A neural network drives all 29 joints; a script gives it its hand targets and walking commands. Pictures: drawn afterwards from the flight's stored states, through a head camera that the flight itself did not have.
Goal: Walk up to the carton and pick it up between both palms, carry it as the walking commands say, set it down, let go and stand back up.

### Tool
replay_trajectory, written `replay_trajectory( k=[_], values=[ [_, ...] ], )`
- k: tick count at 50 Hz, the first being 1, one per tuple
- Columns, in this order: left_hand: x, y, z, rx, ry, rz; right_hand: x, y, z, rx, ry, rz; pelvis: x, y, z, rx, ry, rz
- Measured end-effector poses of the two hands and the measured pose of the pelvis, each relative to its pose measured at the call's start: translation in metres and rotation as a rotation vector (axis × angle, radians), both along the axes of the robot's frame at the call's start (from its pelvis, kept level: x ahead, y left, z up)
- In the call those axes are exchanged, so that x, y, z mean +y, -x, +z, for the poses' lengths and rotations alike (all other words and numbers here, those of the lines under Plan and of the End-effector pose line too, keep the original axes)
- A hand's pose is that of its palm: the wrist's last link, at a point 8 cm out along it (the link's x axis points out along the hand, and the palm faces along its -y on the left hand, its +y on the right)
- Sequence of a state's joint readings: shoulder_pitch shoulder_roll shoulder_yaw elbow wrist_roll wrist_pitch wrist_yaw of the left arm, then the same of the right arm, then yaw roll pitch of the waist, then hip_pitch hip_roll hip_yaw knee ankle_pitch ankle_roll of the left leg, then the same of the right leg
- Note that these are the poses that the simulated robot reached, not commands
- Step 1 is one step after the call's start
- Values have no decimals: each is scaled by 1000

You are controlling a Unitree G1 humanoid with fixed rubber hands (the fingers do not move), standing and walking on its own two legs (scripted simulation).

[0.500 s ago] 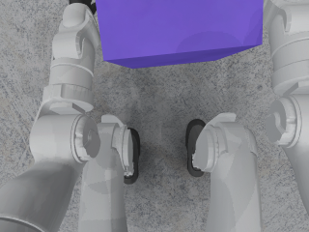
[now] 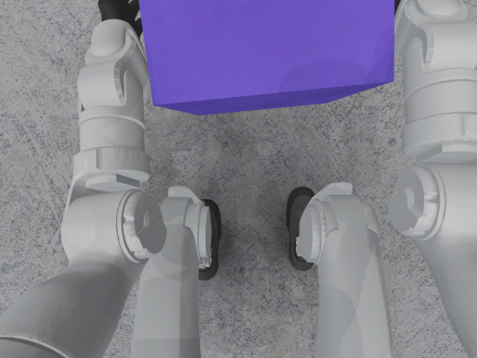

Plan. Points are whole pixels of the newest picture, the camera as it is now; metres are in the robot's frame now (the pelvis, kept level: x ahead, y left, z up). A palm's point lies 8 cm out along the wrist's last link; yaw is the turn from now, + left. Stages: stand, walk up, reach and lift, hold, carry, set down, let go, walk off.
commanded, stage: reach and lift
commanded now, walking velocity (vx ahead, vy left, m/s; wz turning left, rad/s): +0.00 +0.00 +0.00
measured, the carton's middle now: (259, 28) +0.55 -0.03 -0.19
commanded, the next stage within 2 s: none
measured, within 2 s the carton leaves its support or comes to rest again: neither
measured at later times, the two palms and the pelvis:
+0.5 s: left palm (87, 19) +0.52 +0.14 -0.03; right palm out of the picture +0.53 -0.21 -0.03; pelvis +0.00 +0.00 +0.05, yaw +0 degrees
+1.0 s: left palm (28, 11) +0.50 +0.15 +0.04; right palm out of the picture +0.50 -0.20 +0.04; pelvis +0.01 +0.00 +0.11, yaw -1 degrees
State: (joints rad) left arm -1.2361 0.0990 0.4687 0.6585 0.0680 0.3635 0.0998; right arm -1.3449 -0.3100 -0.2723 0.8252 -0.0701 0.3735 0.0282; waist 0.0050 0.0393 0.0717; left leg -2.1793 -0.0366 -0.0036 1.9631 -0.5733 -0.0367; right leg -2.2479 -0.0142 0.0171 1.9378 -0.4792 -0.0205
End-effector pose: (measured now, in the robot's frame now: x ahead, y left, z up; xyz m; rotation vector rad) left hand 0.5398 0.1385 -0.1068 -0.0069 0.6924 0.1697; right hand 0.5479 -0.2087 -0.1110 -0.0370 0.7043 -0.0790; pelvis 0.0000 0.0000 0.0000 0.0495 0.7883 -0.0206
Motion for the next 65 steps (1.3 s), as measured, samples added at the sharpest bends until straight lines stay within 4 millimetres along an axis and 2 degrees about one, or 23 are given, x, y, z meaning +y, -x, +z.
replay_trajectory(
  k=[30, 65],
  values=[
    [3, 26, 89, 6, 19, 10, 2, 25, 89, 10, -26, -15, -1, -2, 60, 42, 1, -9],
    [12, 58, 194, 13, 27, 10, 11, 59, 191, 19, -42, -24, -1, -24, 147, -36, 17, -14]
  ],
)
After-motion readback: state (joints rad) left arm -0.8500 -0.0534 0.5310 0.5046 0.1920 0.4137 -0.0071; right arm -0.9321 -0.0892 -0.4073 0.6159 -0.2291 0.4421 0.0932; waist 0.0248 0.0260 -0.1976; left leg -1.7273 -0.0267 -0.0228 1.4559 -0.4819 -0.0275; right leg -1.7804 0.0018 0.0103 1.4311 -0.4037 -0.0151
